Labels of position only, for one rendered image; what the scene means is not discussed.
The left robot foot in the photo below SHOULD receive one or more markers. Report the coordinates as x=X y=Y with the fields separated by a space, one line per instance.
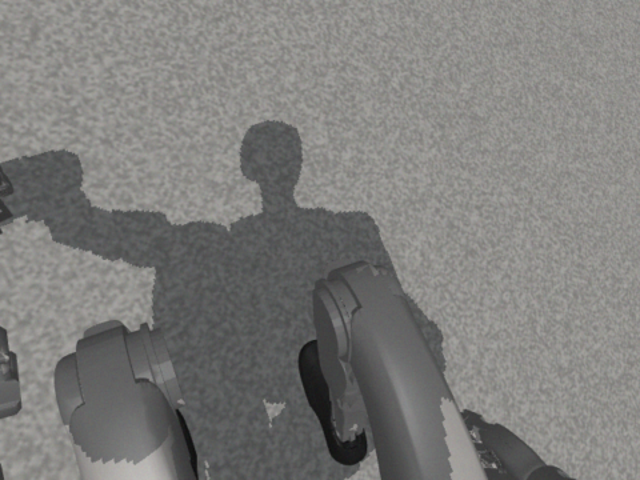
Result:
x=189 y=442

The left robot arm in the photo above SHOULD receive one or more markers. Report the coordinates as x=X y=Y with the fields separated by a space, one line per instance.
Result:
x=10 y=397

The right robot foot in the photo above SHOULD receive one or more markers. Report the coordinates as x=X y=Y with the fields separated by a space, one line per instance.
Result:
x=317 y=393

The right robot hand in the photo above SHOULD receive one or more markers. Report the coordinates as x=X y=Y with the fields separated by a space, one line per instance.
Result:
x=505 y=455

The small box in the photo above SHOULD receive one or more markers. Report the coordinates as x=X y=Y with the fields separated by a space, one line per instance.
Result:
x=4 y=212

